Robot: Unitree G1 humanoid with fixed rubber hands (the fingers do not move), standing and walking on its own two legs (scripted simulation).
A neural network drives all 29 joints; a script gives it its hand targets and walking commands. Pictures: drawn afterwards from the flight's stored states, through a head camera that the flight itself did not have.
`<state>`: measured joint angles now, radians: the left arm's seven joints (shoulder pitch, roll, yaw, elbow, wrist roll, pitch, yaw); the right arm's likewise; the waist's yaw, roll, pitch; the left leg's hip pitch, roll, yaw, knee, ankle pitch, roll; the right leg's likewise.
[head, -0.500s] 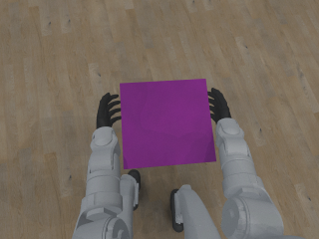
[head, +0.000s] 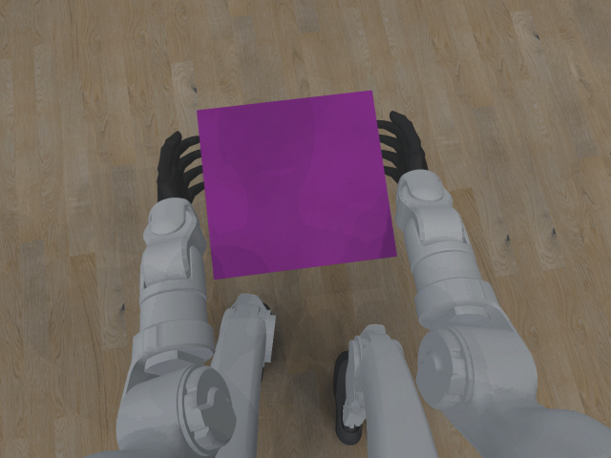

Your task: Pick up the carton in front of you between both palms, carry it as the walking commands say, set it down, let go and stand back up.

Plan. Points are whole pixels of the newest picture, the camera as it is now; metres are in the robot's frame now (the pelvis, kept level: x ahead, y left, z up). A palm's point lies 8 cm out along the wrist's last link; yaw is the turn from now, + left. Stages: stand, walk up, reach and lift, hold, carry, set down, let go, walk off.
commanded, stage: set down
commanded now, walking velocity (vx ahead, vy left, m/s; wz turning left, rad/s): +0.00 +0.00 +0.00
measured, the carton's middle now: (295, 200) +0.43 +0.07 -0.17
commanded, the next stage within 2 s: none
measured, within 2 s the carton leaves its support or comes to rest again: rests again in 1.64 s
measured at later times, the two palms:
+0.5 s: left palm (193, 210) +0.41 +0.24 -0.23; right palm (367, 177) +0.50 -0.04 -0.23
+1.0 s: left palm (191, 211) +0.42 +0.27 -0.32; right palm (342, 185) +0.52 -0.01 -0.35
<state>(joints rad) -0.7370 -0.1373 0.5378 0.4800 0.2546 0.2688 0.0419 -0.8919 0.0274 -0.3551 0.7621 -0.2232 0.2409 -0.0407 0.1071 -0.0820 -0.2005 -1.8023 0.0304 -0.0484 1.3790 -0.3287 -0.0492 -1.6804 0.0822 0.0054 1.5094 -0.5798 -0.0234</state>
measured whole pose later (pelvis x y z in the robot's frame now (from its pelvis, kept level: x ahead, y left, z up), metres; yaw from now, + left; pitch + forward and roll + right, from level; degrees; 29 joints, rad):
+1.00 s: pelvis -0.04 +0.00 -0.18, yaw -1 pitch +46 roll +3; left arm -1.22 0.07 0.62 0.77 0.07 0.24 0.05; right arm -1.51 -0.24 0.00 1.14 -0.09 0.25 -0.13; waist 0.25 -0.02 0.17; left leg -2.36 0.00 -0.06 1.93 -0.37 -0.09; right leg -2.26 0.14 0.03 2.12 -0.66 0.00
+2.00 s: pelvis -0.04 +0.00 -0.19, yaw +0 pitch +41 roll +5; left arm -1.32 0.18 0.66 1.08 0.08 0.10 0.02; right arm -1.55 -0.27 0.03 1.19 -0.12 0.15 -0.01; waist 0.23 0.02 0.29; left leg -2.33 0.01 -0.03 1.99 -0.38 -0.09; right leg -2.24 0.15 0.06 2.20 -0.67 0.01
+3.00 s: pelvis -0.02 +0.02 -0.05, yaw -1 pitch +48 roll +0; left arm -0.93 0.08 0.42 0.58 -0.10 0.21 0.13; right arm -1.34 -0.40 -0.02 0.97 -0.03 0.26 0.03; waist 0.24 -0.05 -0.03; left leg -2.03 -0.01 -0.03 1.52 -0.33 -0.03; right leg -1.92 0.07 0.05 1.67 -0.59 0.02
